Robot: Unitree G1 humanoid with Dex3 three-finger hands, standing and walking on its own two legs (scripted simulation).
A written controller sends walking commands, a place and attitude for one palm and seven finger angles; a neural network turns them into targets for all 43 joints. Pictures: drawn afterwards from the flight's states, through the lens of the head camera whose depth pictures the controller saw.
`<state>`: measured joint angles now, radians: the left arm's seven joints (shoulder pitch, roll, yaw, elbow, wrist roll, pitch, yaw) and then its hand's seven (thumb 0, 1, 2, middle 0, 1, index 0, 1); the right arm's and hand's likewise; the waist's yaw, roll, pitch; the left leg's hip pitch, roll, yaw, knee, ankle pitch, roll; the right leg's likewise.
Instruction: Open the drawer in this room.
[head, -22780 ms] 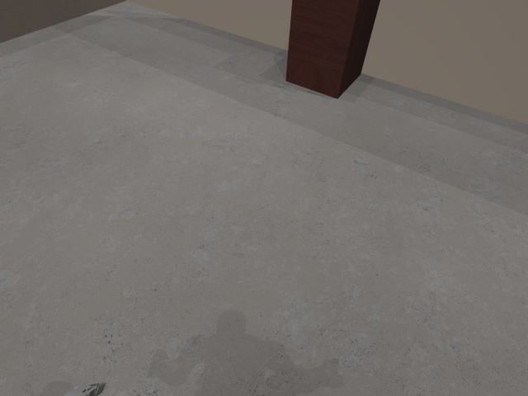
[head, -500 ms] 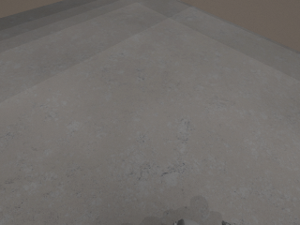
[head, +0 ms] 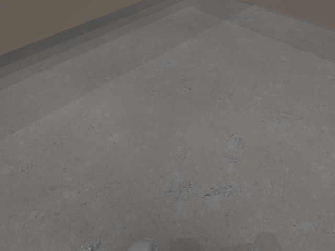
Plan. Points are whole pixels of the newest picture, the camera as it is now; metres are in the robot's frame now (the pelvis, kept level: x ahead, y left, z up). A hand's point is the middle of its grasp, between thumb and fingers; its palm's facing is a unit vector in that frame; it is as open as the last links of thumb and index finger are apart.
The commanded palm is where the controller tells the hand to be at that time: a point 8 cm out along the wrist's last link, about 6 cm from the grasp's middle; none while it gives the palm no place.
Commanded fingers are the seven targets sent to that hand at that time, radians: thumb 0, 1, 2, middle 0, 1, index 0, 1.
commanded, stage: turn or walk to find it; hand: left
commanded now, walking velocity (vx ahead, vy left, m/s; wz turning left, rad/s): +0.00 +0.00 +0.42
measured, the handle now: out of the picture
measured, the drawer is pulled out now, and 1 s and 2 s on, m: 0.00 0.00 0.00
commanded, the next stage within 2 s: none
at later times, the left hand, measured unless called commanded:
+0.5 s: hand out of the picture -0.03 +0.27 -0.18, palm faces +0.28 -0.93 -0.25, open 7.4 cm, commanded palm none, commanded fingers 0.00 0.90 0.90 -0.20 -0.30 -0.20 -0.30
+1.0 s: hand out of the picture -0.04 +0.19 -0.15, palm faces +0.45 -0.85 -0.26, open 7.4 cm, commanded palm none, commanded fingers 0.00 0.90 0.90 -0.20 -0.30 -0.20 -0.30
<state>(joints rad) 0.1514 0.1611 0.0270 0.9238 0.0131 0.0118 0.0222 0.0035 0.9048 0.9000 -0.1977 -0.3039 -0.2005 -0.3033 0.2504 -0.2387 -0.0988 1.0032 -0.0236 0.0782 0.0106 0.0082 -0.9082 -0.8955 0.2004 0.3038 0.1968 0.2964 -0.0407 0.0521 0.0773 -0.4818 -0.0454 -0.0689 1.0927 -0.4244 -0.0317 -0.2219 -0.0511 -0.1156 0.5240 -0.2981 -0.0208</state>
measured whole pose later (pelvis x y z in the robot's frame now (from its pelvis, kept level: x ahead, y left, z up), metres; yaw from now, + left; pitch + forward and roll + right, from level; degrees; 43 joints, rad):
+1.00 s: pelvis -0.01 -0.01 +0.00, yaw +27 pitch +0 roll +2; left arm 0.22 0.16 0.03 0.94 0.02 0.01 0.02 0.00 0.90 0.90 -0.20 -0.30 -0.20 -0.30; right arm 0.22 -0.25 -0.09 1.01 -0.02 0.08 0.02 0.01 -0.91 -0.90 0.20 0.30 0.20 0.30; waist -0.01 0.03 0.08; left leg -0.46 0.02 -0.04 1.13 -0.39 -0.06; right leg -0.22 -0.09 -0.19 0.49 -0.27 -0.03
